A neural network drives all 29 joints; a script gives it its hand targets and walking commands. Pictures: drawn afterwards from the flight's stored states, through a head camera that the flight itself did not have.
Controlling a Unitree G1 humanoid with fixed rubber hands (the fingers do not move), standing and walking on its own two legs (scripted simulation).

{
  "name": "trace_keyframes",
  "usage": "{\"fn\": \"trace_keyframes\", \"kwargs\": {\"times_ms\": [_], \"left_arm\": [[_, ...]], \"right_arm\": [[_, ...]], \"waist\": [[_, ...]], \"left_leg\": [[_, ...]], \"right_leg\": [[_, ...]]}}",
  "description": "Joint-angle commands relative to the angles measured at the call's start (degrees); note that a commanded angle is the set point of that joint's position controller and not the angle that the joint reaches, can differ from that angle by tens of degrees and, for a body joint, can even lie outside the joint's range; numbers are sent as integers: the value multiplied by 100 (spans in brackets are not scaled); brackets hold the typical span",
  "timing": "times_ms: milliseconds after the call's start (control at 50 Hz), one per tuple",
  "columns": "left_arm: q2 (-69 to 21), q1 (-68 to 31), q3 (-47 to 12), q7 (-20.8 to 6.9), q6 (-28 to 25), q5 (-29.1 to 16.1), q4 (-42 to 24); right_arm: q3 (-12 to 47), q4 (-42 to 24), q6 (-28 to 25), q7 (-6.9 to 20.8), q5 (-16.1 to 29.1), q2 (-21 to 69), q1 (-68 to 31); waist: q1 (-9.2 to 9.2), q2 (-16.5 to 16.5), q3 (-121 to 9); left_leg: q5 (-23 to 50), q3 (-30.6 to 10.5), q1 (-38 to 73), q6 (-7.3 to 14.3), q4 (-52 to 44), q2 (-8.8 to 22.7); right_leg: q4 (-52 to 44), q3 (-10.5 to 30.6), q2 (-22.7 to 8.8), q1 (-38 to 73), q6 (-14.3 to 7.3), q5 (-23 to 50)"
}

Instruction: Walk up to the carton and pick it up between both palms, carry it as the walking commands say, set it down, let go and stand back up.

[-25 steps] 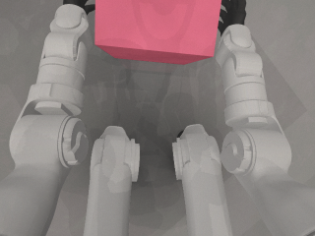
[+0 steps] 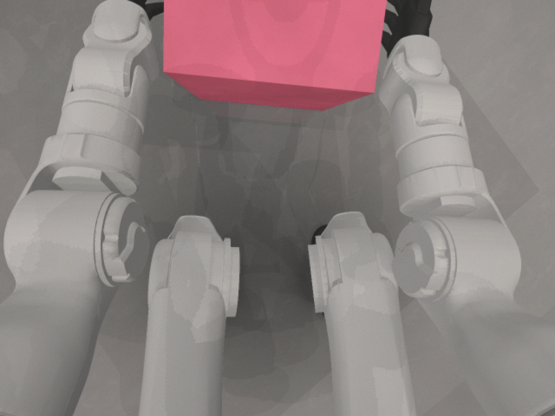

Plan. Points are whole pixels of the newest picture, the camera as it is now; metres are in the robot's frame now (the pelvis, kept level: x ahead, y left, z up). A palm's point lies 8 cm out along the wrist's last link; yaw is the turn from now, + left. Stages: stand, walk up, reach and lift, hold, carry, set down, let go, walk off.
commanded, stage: set down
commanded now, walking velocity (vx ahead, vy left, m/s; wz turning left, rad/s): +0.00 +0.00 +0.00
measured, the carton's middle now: (271, 16) +0.57 +0.00 -0.23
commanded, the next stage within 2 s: none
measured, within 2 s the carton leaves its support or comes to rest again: rests again in 0.34 s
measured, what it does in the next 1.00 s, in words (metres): stands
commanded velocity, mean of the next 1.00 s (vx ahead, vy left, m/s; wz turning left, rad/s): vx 0.00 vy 0.00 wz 0.00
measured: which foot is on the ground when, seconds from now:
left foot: down 0.00-1.00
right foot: down 0.00-1.00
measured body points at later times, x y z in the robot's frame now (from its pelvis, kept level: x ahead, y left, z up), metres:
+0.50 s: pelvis +0.00 +0.00 -0.01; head +0.37 +0.01 +0.25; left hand +0.55 +0.15 -0.19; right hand +0.53 -0.15 -0.19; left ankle +0.10 +0.13 -0.35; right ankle +0.11 -0.14 -0.35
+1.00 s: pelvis +0.00 +0.00 -0.01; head +0.36 +0.01 +0.24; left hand +0.55 +0.15 -0.19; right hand +0.54 -0.16 -0.19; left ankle +0.10 +0.13 -0.35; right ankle +0.11 -0.14 -0.35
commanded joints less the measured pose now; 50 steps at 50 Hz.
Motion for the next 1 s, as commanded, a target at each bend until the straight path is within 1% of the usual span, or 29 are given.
{"fn": "trace_keyframes", "kwargs": {"times_ms": [0,160,360,440,800,980], "left_arm": [[-5180,-3148,-1677,-1490,-215,-464,-664],[-5079,-3122,-1677,-1495,-286,-490,-650],[-4935,-3145,-1768,-1486,-390,-626,-668],[-4855,-3161,-1760,-1475,-426,-641,-641],[-4515,-3065,-1511,-1505,-450,-443,-394],[-4070,-2982,-1343,-1450,-489,-324,-298]], "right_arm": [[2287,-674,-235,1599,507,4799,-3944],[2268,-580,-283,1633,529,4730,-3850],[2302,-537,-384,1604,591,4585,-3790],[2285,-491,-413,1602,623,4561,-3748],[1923,-131,-426,1671,467,4316,-3528],[1701,0,-502,1592,377,3875,-3396]], "waist": [[-26,98,-6488],[-20,95,-6319],[-48,100,-6185],[-29,110,-6092],[22,127,-5415],[54,150,-5330]], "left_leg": [[2120,890,2946,315,-956,-126],[2230,871,2870,325,-871,-113],[2353,837,2802,324,-743,-89],[2363,829,2784,332,-710,-79],[2128,786,2632,375,-680,-24],[2069,765,2691,361,-671,21]], "right_leg": [[-720,-1141,111,2965,-369,2095],[-643,-1107,94,2903,-371,2211],[-524,-1053,67,2905,-386,2354],[-483,-1040,61,2874,-390,2362],[-427,-1023,50,2472,-412,2034],[-421,-1022,38,2444,-390,1940]]}}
